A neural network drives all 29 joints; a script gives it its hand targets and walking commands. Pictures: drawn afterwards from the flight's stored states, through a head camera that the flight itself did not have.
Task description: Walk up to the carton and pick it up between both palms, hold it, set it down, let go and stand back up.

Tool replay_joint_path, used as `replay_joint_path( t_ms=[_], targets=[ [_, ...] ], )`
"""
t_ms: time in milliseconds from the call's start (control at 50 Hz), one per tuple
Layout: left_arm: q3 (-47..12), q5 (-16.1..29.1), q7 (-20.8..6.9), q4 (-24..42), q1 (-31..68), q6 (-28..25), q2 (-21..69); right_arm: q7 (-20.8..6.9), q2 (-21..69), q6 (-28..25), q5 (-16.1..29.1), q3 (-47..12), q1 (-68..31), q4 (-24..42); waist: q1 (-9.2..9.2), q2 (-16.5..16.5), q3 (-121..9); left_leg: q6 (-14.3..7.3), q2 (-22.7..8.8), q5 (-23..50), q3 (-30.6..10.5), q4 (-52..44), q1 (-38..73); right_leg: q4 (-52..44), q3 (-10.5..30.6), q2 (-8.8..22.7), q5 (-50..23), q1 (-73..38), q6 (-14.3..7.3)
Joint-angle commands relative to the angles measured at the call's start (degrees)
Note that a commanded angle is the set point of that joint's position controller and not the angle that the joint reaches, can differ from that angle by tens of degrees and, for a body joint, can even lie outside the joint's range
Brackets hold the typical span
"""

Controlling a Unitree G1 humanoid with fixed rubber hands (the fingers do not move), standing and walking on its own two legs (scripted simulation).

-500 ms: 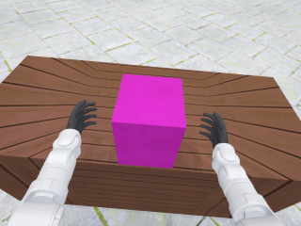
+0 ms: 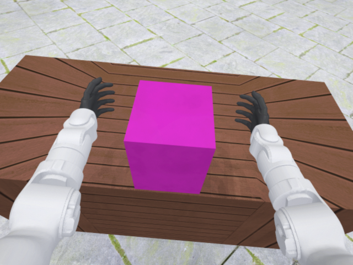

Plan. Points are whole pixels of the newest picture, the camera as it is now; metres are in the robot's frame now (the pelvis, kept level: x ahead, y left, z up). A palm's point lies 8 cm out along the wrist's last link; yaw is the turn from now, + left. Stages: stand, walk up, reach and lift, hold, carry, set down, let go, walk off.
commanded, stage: reach and lift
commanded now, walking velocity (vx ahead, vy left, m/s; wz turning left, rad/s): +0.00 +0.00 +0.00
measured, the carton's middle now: (171, 140) +0.46 +0.05 -0.03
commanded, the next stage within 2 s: none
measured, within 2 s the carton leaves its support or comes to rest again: neither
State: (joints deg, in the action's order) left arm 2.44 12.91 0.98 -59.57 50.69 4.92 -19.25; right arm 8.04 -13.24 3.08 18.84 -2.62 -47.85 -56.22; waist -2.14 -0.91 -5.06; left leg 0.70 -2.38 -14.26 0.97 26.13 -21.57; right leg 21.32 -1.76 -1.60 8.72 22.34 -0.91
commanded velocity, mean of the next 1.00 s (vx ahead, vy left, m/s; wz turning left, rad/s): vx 0.00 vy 0.00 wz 0.00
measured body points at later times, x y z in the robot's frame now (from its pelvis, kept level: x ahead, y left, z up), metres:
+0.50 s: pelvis +0.00 +0.00 +0.00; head +0.06 +0.02 +0.44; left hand +0.47 +0.24 +0.11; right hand +0.48 -0.15 +0.11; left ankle -0.02 +0.12 -0.74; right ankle +0.01 -0.11 -0.74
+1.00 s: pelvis -0.01 +0.00 -0.03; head +0.10 +0.02 +0.40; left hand +0.45 +0.23 +0.01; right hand +0.46 -0.15 +0.01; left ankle -0.02 +0.12 -0.74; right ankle +0.01 -0.11 -0.74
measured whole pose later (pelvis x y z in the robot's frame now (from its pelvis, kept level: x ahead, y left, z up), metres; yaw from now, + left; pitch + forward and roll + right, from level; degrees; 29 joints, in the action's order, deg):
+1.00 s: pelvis -0.01 +0.00 -0.03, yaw +2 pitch +27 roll -1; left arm -5.3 19.5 0.3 -93.1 64.1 -21.7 -17.9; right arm 5.5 -9.8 -14.3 14.8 -0.2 -56.5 -76.6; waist 1.4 -1.0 -13.9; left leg 0.8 -1.4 -16.9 -0.9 39.4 -49.1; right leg 36.1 -3.6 -0.2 13.0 49.7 -1.2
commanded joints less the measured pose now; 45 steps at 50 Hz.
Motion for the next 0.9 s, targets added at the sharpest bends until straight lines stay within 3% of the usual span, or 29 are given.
replay_joint_path(
  t_ms=[0, 60, 140, 300, 420, 500, 660, 780, 800, 880],
  targets=[
    [0.2, 1.9, 0.4, 8.4, 31.8, -3.9, -11.3, 0.0, -10.0, -2.7, 0.8, 1.9, -33.2, 10.5, 0.11, 3.2, -41.8, 2.4, 2.7, 31.0, 1.4, 2.2, 9.3, 2.9, 1.2, -0.8, -22.8, -18.9, 0.9],
    [-0.6, 2.5, 0.1, 7.4, 34.7, -3.8, -12.0, 0.5, -10.3, -2.4, 0.9, 1.8, -35.3, 8.2, 0.84, 4.1, -43.7, 3.1, 3.0, 33.8, 1.2, 2.7, 9.3, 3.8, 1.2, -0.5, -27.9, -19.5, 1.3],
    [-1.5, 2.5, 0.3, 5.9, 38.3, -4.1, -12.9, 0.2, -11.4, -2.1, 1.7, 2.2, -38.2, 5.6, 1.32, 5.3, -45.3, 3.6, 2.5, 34.5, 1.0, 2.9, 10.3, 3.8, 0.6, -0.6, -27.7, -17.7, 1.2],
    [-4.1, 3.7, 0.0, -6.1, 40.0, -5.8, -11.9, -0.5, -10.9, -2.1, 0.9, 2.6, -40.8, -2.0, 1.49, 4.2, -41.6, 3.7, 1.8, 32.3, 0.2, 2.7, 8.5, 3.2, -0.3, -0.4, -23.6, -14.0, 0.8],
    [-4.7, 3.4, -1.2, -14.2, 36.1, -11.2, -10.5, -1.7, -8.6, -5.2, -0.2, 1.6, -37.1, -6.4, 1.37, 1.9, -37.7, 2.8, 1.9, 29.4, 0.3, 2.0, 3.2, 4.0, 0.0, 0.2, -21.8, -15.1, 0.9],
    [-4.4, 2.1, -1.3, -14.0, 36.0, -16.7, -9.7, -2.0, -7.2, -9.4, -1.3, 2.4, -34.8, -5.3, 1.39, 3.4, -42.6, 4.0, 2.1, 32.5, 0.7, 3.4, 1.5, 5.6, -0.2, 0.7, -25.1, -15.1, 0.9],
    [-6.0, 5.2, 0.4, -12.1, 41.7, -24.3, -9.6, -2.5, -7.6, -15.1, -3.7, 4.9, -37.2, -1.2, 2.61, 7.2, -54.0, 4.8, 1.5, 30.3, 0.8, 7.7, 0.1, 9.4, -1.0, 1.1, -20.0, -5.5, 0.5],
    [-6.9, 5.7, 0.2, -18.0, 40.1, -27.0, -8.6, -2.5, -7.1, -17.9, -5.2, 5.0, -35.8, -6.8, 3.16, 5.6, -56.0, 5.2, 1.5, 28.2, 1.3, 11.0, -4.8, 13.4, -1.4, 0.9, -19.3, -2.6, 0.6],
    [-6.6, 6.0, 0.1, -19.6, 39.8, -27.7, -8.7, -2.4, -7.2, -18.7, -5.5, 4.9, -35.9, -7.1, 3.11, 4.0, -56.3, 4.8, 1.6, 27.3, 1.6, 11.3, -6.1, 13.9, -1.5, 0.9, -19.3, -2.7, 0.9],
    [-7.2, 6.4, -0.7, -25.1, 38.7, -29.8, -8.1, -2.4, -5.3, -20.5, -4.6, 3.0, -36.2, -9.5, 2.75, 3.0, -54.4, 3.9, 2.1, 23.7, 1.9, 12.0, -13.9, 16.8, -0.3, 1.8, -19.8, -4.6, 1.6]
  ],
)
